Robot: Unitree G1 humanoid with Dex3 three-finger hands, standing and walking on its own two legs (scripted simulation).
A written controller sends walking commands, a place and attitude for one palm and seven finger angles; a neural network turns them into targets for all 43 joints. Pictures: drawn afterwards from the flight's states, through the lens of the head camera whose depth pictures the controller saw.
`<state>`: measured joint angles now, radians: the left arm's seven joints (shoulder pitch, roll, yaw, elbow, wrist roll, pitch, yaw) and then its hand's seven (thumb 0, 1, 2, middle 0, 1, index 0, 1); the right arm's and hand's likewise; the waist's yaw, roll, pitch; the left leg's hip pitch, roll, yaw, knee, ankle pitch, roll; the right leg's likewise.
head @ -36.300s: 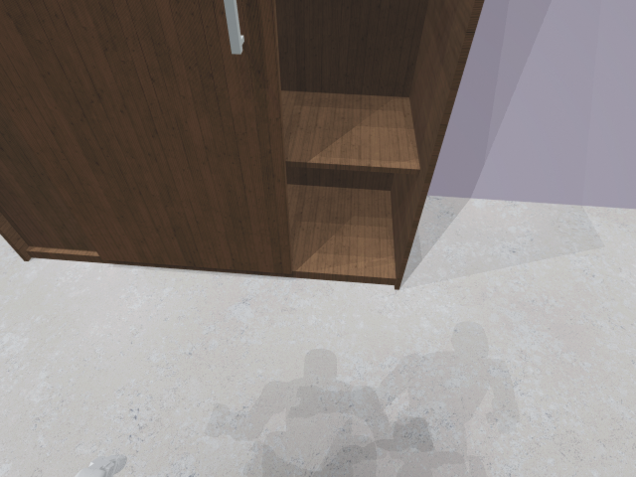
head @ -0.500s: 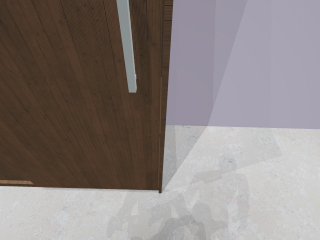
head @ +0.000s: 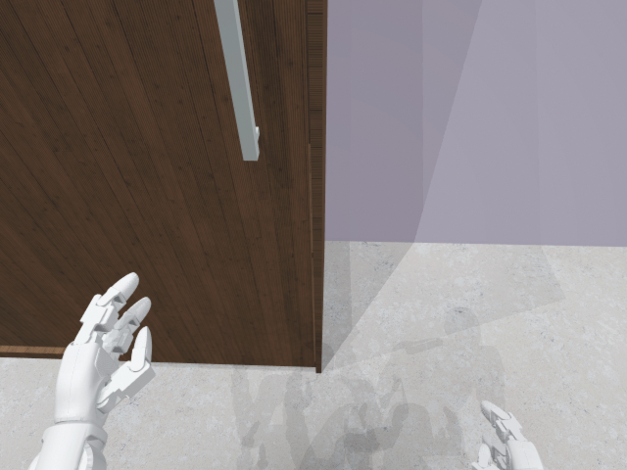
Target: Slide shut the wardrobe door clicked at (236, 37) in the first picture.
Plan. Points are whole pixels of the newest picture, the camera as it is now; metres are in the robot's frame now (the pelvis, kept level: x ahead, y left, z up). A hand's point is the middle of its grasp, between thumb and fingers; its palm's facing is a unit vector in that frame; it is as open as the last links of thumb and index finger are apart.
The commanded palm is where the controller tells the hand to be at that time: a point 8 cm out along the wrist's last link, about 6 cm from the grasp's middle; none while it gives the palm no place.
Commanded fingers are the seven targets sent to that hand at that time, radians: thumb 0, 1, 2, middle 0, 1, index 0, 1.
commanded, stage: raise the hand with hooked fingers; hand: left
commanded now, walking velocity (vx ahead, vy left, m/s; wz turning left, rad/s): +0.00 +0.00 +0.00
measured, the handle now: (239, 60) +0.52 +0.11 +0.28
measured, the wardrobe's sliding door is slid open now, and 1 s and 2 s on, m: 0.00 0.00 0.00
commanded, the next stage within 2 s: move the hooked fingers beside the handle in 1.86 s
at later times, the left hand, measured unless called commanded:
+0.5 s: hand (78, 358) +0.22 +0.26 +0.10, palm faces +0.01 -1.00 -0.07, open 10.5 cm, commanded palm +0.18 +0.30 +0.11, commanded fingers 0.00 0.01 0.52 -0.26 -0.87 -0.26 -0.87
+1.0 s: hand out of the picture +0.24 +0.30 +0.21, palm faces +0.08 -0.99 -0.12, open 13.4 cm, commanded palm +0.20 +0.34 +0.22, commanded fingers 0.00 -0.50 0.30 -0.30 -1.20 -0.30 -1.20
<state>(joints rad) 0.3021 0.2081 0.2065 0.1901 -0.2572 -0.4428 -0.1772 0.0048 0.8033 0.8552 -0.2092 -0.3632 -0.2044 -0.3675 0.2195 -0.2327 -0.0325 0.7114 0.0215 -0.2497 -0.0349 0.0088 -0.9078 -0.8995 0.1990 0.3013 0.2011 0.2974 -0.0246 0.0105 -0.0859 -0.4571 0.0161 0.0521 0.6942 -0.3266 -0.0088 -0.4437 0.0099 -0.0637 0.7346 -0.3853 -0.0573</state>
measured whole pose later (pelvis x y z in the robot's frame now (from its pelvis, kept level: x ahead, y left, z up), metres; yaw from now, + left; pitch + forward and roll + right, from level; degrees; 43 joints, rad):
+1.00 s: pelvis +0.00 +0.04 +0.02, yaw +2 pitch -3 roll -1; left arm 0.03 0.44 0.41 -0.12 -0.35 0.17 -0.38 -0.01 -0.35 0.37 -0.29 -1.10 -0.29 -1.10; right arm 0.20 -0.25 0.09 0.62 0.08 -0.27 -0.10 0.01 -0.90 -0.90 0.20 0.30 0.20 0.30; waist 0.07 0.04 -0.03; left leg -0.21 -0.01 0.02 0.52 -0.25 0.04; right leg -0.14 0.00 -0.09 0.47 -0.27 -0.01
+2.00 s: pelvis +0.00 +0.01 +0.02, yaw +2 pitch -3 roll +0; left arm -0.26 0.58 0.51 0.01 -0.35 0.42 -0.46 -0.02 -0.50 0.30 -0.31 -1.20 -0.30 -1.20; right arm 0.16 -0.28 0.10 0.62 0.11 -0.16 -0.08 0.01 -0.91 -0.90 0.20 0.30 0.20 0.30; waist 0.06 0.08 -0.05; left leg -0.18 0.00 0.01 0.48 -0.24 0.01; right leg -0.12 0.01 -0.09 0.45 -0.27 -0.04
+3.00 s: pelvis +0.01 +0.02 +0.03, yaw +1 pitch -2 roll +0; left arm -0.63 0.40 0.26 0.29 -0.24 0.41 -0.19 -0.02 -0.50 0.30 -0.30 -1.20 -0.30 -1.20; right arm 0.19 -0.25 0.08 0.66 0.10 -0.07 -0.08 0.01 -0.91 -0.90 0.20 0.30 0.20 0.30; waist 0.01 0.05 -0.04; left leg -0.17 0.00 0.03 0.42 -0.21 0.02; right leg -0.12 0.01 -0.07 0.40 -0.24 -0.03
